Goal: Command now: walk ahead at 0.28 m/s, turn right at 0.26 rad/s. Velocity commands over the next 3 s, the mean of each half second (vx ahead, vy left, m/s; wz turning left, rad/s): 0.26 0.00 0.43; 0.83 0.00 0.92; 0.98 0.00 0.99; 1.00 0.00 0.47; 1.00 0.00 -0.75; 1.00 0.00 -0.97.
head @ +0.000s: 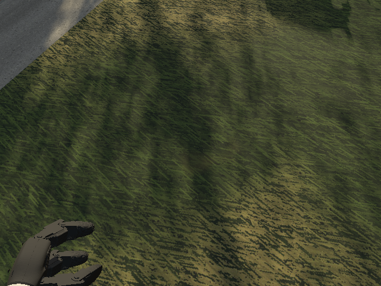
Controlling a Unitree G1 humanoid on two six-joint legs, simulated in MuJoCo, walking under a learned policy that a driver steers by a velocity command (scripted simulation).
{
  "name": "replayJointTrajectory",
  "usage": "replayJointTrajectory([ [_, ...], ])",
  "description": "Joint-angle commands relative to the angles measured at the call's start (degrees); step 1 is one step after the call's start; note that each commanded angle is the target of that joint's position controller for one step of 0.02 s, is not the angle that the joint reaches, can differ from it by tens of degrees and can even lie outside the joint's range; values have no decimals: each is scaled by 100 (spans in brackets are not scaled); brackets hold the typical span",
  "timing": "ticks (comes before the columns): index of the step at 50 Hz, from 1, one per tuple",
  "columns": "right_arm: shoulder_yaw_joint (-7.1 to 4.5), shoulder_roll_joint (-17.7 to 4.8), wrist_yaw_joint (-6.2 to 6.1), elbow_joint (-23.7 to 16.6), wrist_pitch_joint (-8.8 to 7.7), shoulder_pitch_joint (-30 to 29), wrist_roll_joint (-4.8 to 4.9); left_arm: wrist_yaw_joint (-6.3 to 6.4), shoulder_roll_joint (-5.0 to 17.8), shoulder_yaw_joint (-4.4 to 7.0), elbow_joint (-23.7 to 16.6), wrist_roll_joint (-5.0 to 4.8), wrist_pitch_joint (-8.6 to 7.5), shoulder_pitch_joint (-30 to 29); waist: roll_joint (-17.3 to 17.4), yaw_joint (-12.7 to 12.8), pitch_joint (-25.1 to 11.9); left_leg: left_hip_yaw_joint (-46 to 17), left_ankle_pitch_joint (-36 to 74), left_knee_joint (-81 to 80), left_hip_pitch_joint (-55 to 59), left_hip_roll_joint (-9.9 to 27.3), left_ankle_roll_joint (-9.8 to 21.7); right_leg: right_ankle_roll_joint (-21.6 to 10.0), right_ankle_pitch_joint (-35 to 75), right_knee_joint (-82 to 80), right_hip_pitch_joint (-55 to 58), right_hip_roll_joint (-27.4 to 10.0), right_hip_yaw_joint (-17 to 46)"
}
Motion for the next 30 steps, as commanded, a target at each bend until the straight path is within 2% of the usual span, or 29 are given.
replayJointTrajectory([
  [1, -90, -747, 21, -619, -62, -638, -22, 178, 982, 414, 270, 113, 37, 2042, -235, 1523, -1394, -438, 3416, 2927, -2029, 534, 186, -616, 2438, -610, 3998, -331, 675],
  [2, 164, -83, 158, -562, -17, 478, -316, 329, 1199, 277, 60, 346, 37, 1636, -1596, 717, -2461, -939, -1726, 5306, -3432, -56, -98, -1647, 6532, 483, 5615, -2204, 2541],
  [3, 133, -600, 238, -275, 12, 727, -86, 303, 746, 179, -41, 360, 33, 1835, -800, 1157, -3804, -2568, -1730, 5872, -3310, -218, -65, -2277, 6152, 245, 5682, -2778, 3239],
  [4, 21, -923, 253, -364, 92, 256, 124, 246, 745, 206, 28, 256, 51, 1603, -299, 1100, -3187, -2444, -1373, 5728, -3593, -26, -119, -2126, 4255, -275, 4936, -2503, 2753],
  [5, 8, -878, 182, -514, 177, -306, 86, 220, 587, 170, 124, 61, 9, 1176, 159, 910, -2250, -2151, -930, 5088, -3802, 273, -195, -1705, 2927, -636, 4015, -2127, 2258],
  [6, 11, -731, 83, -455, 292, -471, 23, 237, 332, 87, 198, 26, -24, 918, 272, 733, -1712, -2039, -672, 4758, -3677, 442, -299, -1447, 2277, -869, 3254, -1923, 1960],
  [7, -14, -714, 42, -390, 431, -288, -4, 245, 262, 71, 270, 86, -28, 714, 107, 488, -1389, -1964, -504, 4572, -3190, 528, -394, -1312, 2051, -1126, 2422, -1766, 1585],
  [8, -52, -704, 16, -377, 536, -161, -30, 270, 412, 140, 304, 163, -15, 585, -143, 372, -1242, -1759, -332, 4663, -2855, 456, -494, -1295, 1942, -1366, 1813, -1714, 1311],
  [9, -74, -621, -13, -410, 595, -84, -50, 319, 495, 187, 331, 202, -16, 524, -247, 317, -1213, -1650, -255, 4721, -2816, 439, -564, -1325, 1938, -1491, 1611, -1721, 1073],
  [11, -80, -430, -51, -538, 656, -209, -70, 443, 491, 225, 396, 204, -3, 463, -201, 307, -1210, -1600, 54, 4476, -3066, 541, -608, -1284, 1572, -1630, 1614, -1744, 691],
  [15, -41, -203, 21, -827, 723, -775, -90, 661, 436, 267, 497, 172, 118, 401, -307, 470, -1184, -1448, 916, 3508, -3222, 734, -541, -1117, 209, -1783, 1893, -1714, 100],
  [16, -35, -184, 74, -888, 718, -869, -78, 670, 516, 309, 519, 132, 132, 476, -403, 520, -1251, -1379, 1032, 3286, -3170, 773, -468, -1051, -648, -1945, 1929, -1783, 82],
  [18, -65, -293, 194, -974, 683, -1002, -43, 632, 776, 420, 549, 13, 101, 615, -571, 574, -1229, -1248, 976, 2848, -3146, 781, -230, -880, -2313, -2264, 2111, -1994, 271],
  [20, -111, -400, 288, -951, 654, -1050, -33, 575, 927, 502, 571, -75, 42, 656, -520, 548, -1068, -1063, 764, 2352, -3025, 712, 44, -680, -3182, -2462, 2276, -2124, 308],
  [23, -156, -359, 366, -762, 653, -801, -23, 479, 912, 547, 583, -174, -7, 582, -469, 370, -832, -689, 366, 1763, -2559, 632, 409, -416, -3610, -2382, 2407, -2155, 45],
  [24, -163, -284, 373, -627, 656, -548, 1, 449, 864, 542, 565, -212, 2, 459, -345, 201, -739, -493, 420, 1395, -2235, 555, 545, -303, -3748, -2146, 2305, -2065, -167],
  [25, -190, -242, 365, -373, 647, -69, 10, 431, 741, 520, 535, -239, 21, 285, -41, -30, -617, -242, 507, 912, -1707, 340, 685, -168, -3873, -1580, 2003, -1839, -498],
  [26, -183, -308, 500, -60, 736, 755, -513, 315, 556, 459, 633, 366, 120, 826, 685, -117, -803, -487, -221, 183, -842, -89, 838, 147, -4193, 279, 1704, -1286, -1361],
  [27, -265, -643, 507, 83, 719, 1264, -521, 244, -28, 269, 513, 501, 159, 325, 1819, -452, -163, -2320, -980, 128, -287, 826, 1197, 302, -4061, 2823, -407, -788, -1336],
  [28, -263, -1154, 452, -288, 630, 869, -412, 185, -462, 80, -187, 450, 87, -137, 2427, -153, -44, -5521, -1278, -1214, -44, 1621, 1825, 572, -3992, 3787, -2475, 152, -405],
  [29, -290, -1116, 383, -492, 562, 491, -383, 143, -69, 111, -334, 523, -32, -476, 1406, -98, 176, -5699, -1443, -1736, 10, 1971, 1984, 629, -3251, 4036, -3032, -351, 186],
  [30, -300, -1071, 330, -550, 498, 376, -401, 114, 324, 196, -240, 443, -146, -407, 877, -25, 55, -5133, -1124, -1609, -62, 1829, 1932, 620, -2489, 3686, -2713, -554, 296],
])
